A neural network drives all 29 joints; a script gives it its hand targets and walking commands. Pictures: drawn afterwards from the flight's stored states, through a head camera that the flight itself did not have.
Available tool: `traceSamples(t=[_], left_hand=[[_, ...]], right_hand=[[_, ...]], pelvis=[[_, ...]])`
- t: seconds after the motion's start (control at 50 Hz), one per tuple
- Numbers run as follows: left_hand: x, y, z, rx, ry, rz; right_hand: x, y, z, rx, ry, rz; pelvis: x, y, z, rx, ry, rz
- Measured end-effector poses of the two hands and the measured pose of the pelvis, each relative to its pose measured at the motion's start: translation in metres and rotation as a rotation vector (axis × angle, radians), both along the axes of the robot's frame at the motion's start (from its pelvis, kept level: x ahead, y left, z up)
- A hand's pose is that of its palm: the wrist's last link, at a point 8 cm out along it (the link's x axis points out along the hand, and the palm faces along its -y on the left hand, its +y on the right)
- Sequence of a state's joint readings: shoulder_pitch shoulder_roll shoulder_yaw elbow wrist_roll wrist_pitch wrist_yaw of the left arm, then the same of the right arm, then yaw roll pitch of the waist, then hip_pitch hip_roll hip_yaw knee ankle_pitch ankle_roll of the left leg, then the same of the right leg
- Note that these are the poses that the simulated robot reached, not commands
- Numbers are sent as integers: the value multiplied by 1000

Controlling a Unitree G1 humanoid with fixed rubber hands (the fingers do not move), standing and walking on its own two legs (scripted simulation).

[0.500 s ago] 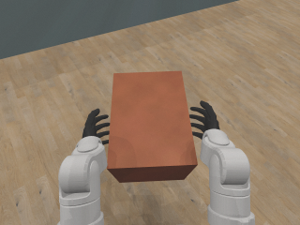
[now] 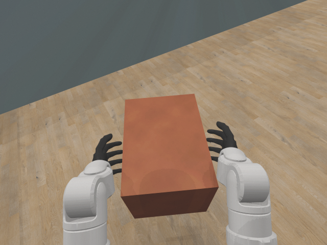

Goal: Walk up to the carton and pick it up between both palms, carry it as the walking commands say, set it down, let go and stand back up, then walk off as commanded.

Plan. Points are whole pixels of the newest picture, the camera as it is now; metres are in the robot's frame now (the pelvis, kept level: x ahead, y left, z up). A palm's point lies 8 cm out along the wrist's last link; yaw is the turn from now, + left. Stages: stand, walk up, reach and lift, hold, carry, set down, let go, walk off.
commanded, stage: carry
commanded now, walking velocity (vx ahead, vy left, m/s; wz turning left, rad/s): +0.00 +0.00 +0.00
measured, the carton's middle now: (165, 154) +0.36 -0.01 +0.03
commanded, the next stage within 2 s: none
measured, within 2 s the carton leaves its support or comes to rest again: neither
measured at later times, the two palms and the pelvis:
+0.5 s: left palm (64, 209) +0.21 +0.20 +0.08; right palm (194, 179) +0.24 -0.07 +0.10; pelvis -0.05 +0.05 -0.02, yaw +2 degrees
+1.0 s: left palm (91, 154) +0.35 +0.17 +0.08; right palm (196, 132) +0.37 -0.09 +0.10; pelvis +0.07 +0.04 -0.01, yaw -1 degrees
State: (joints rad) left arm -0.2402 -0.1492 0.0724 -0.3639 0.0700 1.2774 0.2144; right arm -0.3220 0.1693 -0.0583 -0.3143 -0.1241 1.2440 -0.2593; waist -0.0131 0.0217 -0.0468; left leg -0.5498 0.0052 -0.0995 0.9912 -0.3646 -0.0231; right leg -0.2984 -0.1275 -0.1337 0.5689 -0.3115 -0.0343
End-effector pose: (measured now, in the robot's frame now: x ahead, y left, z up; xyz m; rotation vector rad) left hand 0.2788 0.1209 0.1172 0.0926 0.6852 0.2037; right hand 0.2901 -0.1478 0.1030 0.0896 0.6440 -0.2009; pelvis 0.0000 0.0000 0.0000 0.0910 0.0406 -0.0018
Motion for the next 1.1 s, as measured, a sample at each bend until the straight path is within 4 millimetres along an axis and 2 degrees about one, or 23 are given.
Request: traceSamples(t=[0.06, 0.14, 0.22, 0.3, 0.38, 0.48, 0.6, 0.68, 0.74, 0.84, 0.9, 1.0, 1.1], left_hand=[[-9, 12, -3, -19, -6, 3], [-21, 38, -9, -51, -15, 20], [-30, 67, -22, -95, -41, 34], [-48, 84, -36, -109, 31, 53], [-58, 87, -39, -104, 53, 60], [-67, 79, -35, -76, 43, 73], [-67, 65, -18, -39, 34, 77], [-51, 62, -10, -22, 41, 79], [-33, 63, -12, -24, 49, 77], [0, 71, -25, -45, 69, 70], [27, 73, -39, -60, 62, 48], [69, 54, -42, -80, 77, 11], [117, 22, -30, -77, 1, -4]], right_hand=[[-6, 12, 4, -20, -9, 6], [-14, 38, 8, -52, -20, 25], [-20, 67, 7, -98, -43, 41], [-28, 85, 2, -123, 28, 83], [-37, 89, -2, -127, 51, 89], [-45, 81, -6, -104, 39, 95], [-42, 67, 1, -68, 25, 99], [-26, 65, 4, -52, 30, 95], [-10, 66, 2, -52, 37, 88], [22, 74, -6, -66, 52, 78], [41, 76, -13, -85, 40, 54], [75, 56, -7, -101, 46, 19], [119, 23, 2, -97, -30, -2]], pelvis=[[-7, 8, -1, -15, -6, 5], [-15, 25, -6, -49, -13, 22], [-19, 45, -20, -101, -11, 31], [-26, 55, -14, -118, -16, 26], [-35, 57, -13, -122, -13, 26], [-46, 49, -15, -100, -2, 34], [-42, 38, -7, -60, -15, 47], [-31, 37, 1, -39, 9, 57], [-18, 39, 3, -36, 34, 60], [10, 47, 0, -50, 73, 62], [31, 53, -11, -72, 92, 26], [68, 43, -6, -77, 105, -17], [118, 15, -14, -78, 57, -33]])
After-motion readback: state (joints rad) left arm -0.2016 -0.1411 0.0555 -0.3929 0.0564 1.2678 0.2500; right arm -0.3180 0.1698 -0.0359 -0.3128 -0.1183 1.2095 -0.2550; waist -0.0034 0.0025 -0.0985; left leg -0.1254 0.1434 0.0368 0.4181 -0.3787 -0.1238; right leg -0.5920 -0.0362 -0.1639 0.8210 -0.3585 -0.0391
